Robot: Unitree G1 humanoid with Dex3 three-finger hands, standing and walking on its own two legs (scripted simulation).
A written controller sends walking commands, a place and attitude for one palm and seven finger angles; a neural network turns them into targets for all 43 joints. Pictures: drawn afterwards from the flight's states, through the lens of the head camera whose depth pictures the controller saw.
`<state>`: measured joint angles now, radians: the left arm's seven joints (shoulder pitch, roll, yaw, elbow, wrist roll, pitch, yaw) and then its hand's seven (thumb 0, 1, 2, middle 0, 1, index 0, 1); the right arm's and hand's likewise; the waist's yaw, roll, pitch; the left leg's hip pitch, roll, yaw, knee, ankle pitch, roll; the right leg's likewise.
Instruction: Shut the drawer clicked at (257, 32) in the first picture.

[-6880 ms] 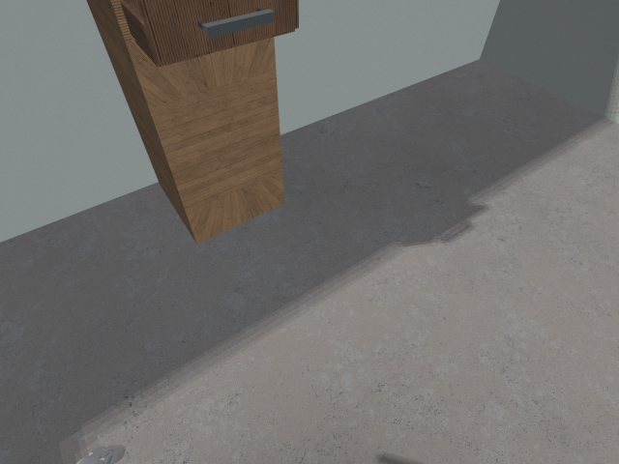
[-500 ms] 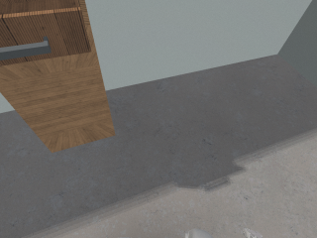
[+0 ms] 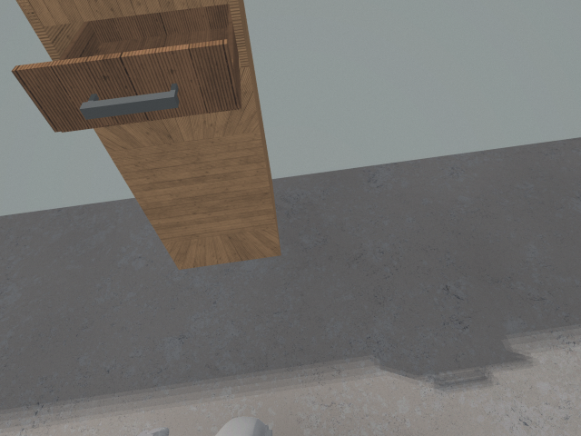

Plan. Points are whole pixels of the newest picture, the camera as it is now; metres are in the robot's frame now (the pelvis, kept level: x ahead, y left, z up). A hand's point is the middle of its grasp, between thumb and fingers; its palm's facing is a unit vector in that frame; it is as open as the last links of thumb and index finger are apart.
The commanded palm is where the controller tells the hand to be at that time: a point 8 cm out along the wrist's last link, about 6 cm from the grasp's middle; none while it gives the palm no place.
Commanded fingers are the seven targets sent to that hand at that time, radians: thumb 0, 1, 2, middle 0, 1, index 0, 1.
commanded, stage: turn to face it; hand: left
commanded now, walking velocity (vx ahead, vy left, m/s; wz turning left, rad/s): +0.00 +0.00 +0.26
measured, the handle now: (132, 99) +0.66 +0.31 +0.13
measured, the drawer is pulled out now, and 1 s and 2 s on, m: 0.19 0.19 0.19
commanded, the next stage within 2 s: take the last steps up to it in 0.06 s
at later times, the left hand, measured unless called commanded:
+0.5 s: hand out of the picture +0.00 +0.26 -0.17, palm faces +0.14 -0.97 -0.20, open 7.4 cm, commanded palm none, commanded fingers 0.00 0.90 0.90 -0.20 -0.30 -0.20 -0.30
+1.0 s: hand (180, 433) +0.16 +0.20 -0.15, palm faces +0.19 -0.95 -0.24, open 7.1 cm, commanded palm none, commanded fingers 0.00 0.90 0.90 -0.20 -0.30 -0.20 -0.30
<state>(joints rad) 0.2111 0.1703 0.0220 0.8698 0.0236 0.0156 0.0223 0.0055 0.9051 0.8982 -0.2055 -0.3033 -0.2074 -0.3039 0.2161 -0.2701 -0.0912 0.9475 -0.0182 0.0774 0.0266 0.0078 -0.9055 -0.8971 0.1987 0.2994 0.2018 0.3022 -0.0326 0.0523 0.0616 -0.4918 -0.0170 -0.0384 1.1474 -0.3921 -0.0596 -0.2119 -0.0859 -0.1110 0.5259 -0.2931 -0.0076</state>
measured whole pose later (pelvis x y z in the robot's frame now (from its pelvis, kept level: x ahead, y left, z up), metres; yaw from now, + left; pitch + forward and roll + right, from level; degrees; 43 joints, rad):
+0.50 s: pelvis +0.01 +0.06 +0.01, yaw +6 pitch -1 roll +0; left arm 0.30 0.22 0.04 1.05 0.03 0.03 -0.01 0.01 0.91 0.90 -0.20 -0.30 -0.20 -0.30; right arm 0.30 -0.16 -0.02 1.03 -0.01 -0.04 -0.02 0.00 -0.92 -0.90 0.20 0.30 0.21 0.30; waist 0.01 -0.03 0.01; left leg -0.08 -0.04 0.04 0.34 -0.24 0.06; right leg -0.47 -0.10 -0.05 1.02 -0.31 0.05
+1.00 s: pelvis +0.15 +0.01 +0.01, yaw +9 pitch -1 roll +1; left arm 0.29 0.15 0.05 1.05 0.02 -0.07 0.02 -0.02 0.95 0.90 -0.20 -0.30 -0.21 -0.30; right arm 0.31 -0.19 -0.06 1.08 -0.03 -0.01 0.01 0.01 -0.91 -0.90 0.20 0.30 0.20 0.30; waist -0.02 0.04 0.00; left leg -0.52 0.10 0.04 1.04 -0.24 -0.01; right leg -0.14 -0.01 -0.16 0.37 -0.22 -0.06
